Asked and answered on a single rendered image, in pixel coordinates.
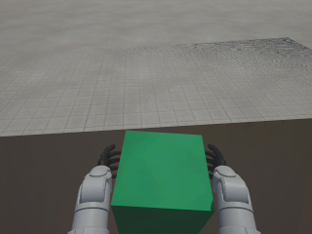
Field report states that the carton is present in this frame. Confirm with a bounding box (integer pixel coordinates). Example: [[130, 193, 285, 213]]
[[110, 130, 215, 234]]

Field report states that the robot left forearm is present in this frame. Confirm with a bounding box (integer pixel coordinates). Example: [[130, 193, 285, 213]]
[[67, 165, 112, 234]]

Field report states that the left robot hand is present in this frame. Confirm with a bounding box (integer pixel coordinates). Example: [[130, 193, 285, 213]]
[[97, 144, 122, 178]]

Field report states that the robot right forearm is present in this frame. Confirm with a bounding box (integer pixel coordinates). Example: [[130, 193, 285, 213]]
[[213, 165, 261, 234]]

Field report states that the right robot hand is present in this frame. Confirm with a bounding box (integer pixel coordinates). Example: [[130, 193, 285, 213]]
[[205, 144, 226, 179]]

